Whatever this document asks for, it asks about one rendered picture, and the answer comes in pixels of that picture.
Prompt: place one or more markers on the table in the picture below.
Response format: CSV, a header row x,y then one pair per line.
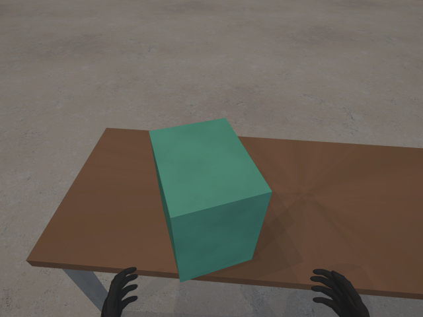
x,y
350,208

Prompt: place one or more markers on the left robot hand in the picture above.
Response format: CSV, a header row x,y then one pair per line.
x,y
113,304

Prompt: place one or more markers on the carton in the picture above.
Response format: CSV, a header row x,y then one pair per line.
x,y
213,196

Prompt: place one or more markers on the right robot hand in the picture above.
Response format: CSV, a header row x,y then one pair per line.
x,y
346,302

